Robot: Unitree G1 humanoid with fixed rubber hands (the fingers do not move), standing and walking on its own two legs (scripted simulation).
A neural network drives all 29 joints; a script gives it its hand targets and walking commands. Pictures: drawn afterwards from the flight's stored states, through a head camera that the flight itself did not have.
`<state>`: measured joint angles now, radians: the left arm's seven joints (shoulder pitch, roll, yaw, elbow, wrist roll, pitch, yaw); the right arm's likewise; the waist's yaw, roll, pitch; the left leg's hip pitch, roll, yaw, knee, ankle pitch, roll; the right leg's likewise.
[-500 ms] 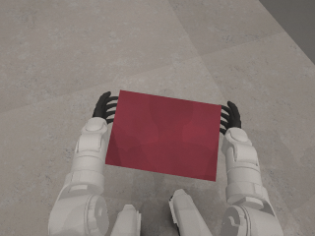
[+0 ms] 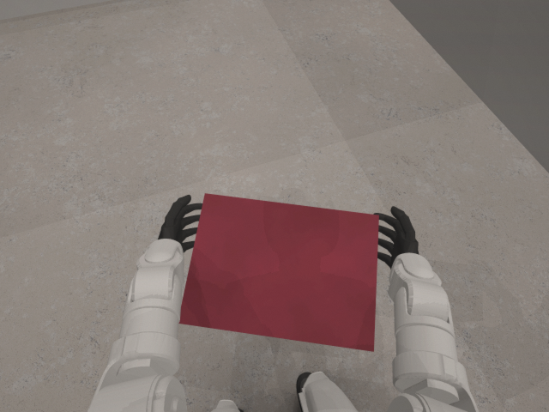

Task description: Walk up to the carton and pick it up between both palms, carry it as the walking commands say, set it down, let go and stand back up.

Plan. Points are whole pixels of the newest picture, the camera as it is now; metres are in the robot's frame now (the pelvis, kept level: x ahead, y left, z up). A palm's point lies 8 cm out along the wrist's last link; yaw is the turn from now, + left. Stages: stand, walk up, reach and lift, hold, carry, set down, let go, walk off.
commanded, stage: reach and lift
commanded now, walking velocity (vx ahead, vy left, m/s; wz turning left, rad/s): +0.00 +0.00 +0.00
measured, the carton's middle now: (281, 274) +0.34 -0.04 -0.12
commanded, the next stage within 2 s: none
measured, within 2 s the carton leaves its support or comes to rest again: neither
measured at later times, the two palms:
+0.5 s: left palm (153, 240) +0.37 +0.13 +0.03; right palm (418, 256) +0.30 -0.21 +0.04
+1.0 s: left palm (129, 235) +0.35 +0.14 +0.09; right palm (431, 243) +0.29 -0.21 +0.09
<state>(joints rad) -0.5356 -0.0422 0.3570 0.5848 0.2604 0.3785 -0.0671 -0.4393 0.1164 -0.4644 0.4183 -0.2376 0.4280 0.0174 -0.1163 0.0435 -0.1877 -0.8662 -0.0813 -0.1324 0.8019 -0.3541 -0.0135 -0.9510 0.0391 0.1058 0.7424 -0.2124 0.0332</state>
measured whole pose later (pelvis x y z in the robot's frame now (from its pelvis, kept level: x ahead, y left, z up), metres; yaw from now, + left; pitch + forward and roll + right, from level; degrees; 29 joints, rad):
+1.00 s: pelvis +0.03 +0.01 +0.05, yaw +0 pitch +0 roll -1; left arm -0.30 -0.07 0.23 0.38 0.26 0.62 -0.07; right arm -0.22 0.14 -0.34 0.20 -0.28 0.69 0.00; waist -0.11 0.02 -0.09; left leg -0.09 -0.04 -0.15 0.30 -0.21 0.01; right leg -0.16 0.02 0.09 0.23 -0.07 0.02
